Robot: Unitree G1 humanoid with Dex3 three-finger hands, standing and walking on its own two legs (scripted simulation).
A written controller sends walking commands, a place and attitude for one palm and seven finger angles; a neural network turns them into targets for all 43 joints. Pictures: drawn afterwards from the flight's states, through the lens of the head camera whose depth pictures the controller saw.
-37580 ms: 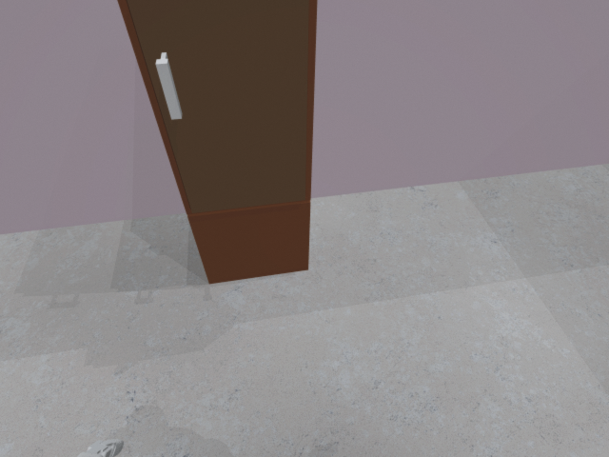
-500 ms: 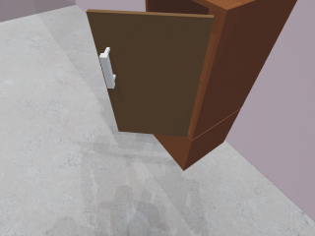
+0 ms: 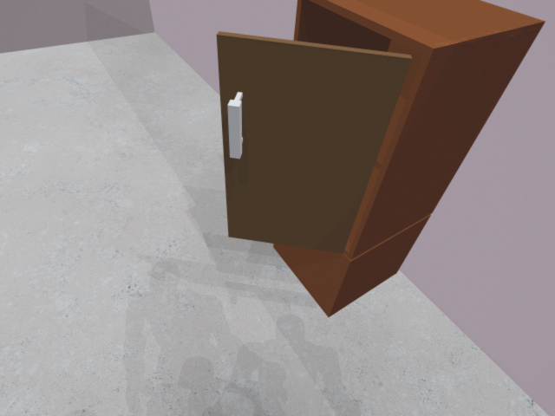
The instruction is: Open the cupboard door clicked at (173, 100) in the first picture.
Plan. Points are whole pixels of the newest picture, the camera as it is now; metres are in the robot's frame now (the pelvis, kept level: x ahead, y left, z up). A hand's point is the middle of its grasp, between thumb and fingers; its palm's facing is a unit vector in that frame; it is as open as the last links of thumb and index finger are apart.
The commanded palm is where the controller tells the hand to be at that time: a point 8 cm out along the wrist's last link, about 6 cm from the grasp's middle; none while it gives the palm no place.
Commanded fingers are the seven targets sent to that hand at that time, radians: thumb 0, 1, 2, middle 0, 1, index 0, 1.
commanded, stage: shuffle to correct the standing spot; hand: left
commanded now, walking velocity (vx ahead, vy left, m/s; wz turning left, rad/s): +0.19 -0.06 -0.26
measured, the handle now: (237, 125) +0.65 +0.13 +0.08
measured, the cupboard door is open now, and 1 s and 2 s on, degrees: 49 49 49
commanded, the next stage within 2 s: come to a stop and stand still in 0.78 s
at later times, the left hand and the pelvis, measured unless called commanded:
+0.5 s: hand out of the picture -0.02 +0.16 -0.19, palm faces +0.00 -1.00 -0.08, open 7.4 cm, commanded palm none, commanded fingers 0.00 0.90 0.90 -0.20 -0.30 -0.20 -0.30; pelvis +0.02 +0.01 +0.00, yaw -3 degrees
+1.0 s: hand (237, 381) +0.22 +0.08 -0.16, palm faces -0.09 -0.99 -0.15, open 7.4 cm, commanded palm none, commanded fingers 0.00 0.90 0.90 -0.20 -0.30 -0.20 -0.30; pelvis +0.10 -0.06 +0.00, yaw -3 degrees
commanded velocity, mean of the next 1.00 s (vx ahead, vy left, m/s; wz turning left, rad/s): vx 0.13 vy -0.03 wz -0.04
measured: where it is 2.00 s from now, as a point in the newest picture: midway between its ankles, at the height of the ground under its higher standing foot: outside the picture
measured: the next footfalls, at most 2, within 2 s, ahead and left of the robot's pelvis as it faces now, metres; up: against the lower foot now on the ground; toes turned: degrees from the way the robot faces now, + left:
right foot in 0.92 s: +0.16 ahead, -0.17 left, +0.00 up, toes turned -10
left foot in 1.34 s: +0.18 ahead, +0.06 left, +0.00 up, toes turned +0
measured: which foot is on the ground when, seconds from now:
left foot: down 0.00-0.92, up 0.94-1.00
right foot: down 0.00-0.38, up 0.40-0.90, down 0.92-1.00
